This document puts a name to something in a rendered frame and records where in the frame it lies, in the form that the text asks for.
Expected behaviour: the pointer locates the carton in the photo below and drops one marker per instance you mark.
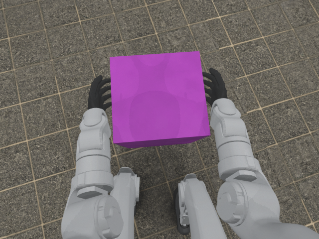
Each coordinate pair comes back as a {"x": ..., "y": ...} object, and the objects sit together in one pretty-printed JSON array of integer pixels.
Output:
[{"x": 158, "y": 99}]

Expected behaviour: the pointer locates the left robot upper arm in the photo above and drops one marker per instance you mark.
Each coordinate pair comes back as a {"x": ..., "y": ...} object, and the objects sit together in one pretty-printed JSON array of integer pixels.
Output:
[{"x": 98, "y": 217}]

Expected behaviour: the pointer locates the robot left forearm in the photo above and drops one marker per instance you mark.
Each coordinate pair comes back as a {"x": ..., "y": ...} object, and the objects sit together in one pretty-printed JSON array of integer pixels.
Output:
[{"x": 93, "y": 171}]

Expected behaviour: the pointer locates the robot right foot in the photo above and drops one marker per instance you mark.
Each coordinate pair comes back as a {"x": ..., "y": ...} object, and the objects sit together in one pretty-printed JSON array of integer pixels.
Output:
[{"x": 182, "y": 229}]

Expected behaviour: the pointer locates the right robot upper arm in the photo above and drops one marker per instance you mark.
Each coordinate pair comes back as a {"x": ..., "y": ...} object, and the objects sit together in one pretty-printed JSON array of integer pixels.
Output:
[{"x": 252, "y": 211}]

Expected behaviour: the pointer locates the robot foot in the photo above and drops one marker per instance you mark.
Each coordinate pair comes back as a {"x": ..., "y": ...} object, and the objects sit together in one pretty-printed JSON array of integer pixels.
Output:
[
  {"x": 135, "y": 209},
  {"x": 182, "y": 229}
]

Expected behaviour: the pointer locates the robot right forearm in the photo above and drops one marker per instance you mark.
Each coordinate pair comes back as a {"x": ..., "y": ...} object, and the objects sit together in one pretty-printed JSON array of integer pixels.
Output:
[{"x": 236, "y": 160}]

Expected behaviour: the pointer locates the left robot hand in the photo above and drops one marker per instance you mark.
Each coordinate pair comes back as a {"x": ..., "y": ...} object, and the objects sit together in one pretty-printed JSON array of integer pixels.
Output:
[{"x": 96, "y": 99}]

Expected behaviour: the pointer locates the right robot hand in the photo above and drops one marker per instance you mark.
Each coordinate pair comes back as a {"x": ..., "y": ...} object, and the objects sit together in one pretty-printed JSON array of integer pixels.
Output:
[{"x": 217, "y": 86}]

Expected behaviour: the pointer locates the robot left foot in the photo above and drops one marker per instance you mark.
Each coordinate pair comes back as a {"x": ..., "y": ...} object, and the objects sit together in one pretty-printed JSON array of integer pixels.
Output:
[{"x": 135, "y": 209}]

